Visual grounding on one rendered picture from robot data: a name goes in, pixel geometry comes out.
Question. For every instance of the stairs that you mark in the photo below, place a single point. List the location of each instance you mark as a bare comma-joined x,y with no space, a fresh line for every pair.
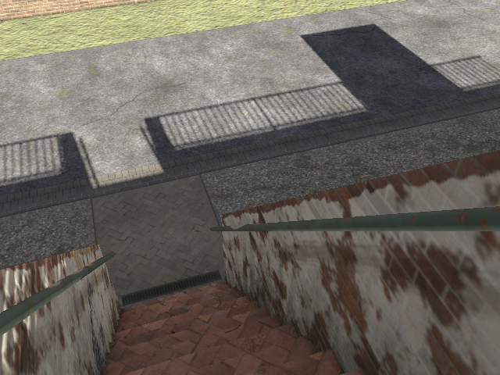
212,330

